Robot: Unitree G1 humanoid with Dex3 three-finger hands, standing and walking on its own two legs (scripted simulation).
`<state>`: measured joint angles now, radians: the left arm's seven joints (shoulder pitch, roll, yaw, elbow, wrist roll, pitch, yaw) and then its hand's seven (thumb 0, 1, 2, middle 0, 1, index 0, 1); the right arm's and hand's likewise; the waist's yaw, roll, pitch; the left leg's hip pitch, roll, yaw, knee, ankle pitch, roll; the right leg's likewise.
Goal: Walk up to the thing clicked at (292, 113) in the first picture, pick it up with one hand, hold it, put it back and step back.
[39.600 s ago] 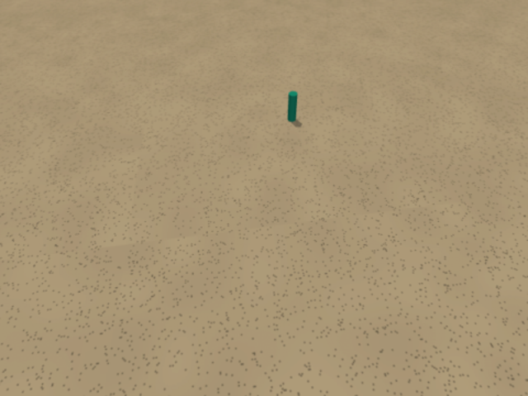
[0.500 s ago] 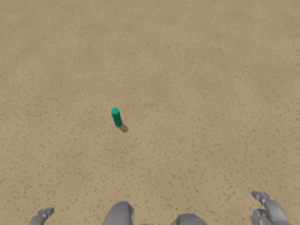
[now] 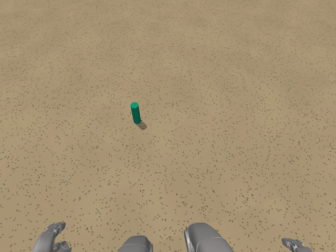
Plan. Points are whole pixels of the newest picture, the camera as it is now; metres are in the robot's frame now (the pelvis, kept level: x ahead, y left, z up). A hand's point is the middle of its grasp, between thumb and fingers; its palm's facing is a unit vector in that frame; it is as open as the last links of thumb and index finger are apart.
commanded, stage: step back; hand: left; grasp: from the side
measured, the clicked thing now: (135, 113) +0.95 +0.22 -0.67
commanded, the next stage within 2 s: stand in 1.38 s
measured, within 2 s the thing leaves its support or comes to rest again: neither
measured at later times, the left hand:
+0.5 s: hand out of the picture -0.10 +0.27 -0.13, palm faces +0.07 -0.89 -0.45, open 7.4 cm
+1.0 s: hand out of the picture -0.11 +0.25 -0.15, palm faces +0.08 -0.93 -0.37, open 7.4 cm
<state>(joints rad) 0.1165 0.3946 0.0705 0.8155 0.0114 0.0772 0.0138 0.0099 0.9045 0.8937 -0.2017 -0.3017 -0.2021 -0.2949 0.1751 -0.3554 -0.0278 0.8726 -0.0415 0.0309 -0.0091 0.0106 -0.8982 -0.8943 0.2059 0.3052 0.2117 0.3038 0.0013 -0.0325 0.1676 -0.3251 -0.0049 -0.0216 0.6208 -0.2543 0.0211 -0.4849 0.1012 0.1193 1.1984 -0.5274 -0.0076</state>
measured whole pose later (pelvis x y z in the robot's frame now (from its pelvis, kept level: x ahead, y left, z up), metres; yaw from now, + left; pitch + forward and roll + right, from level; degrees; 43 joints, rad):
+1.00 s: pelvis -0.14 -0.02 +0.00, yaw +4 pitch -3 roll -1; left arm 0.23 0.35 0.05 0.99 0.03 -0.04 -0.01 0.01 0.90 0.89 -0.21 -0.30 -0.21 -0.30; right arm 0.20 -0.39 -0.06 0.99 -0.04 0.00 0.02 0.01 -0.90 -0.89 0.20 0.30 0.21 0.30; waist 0.04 0.03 0.07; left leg -0.33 0.02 -0.03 0.68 -0.40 0.01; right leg -0.25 -0.01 -0.04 0.61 -0.31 -0.01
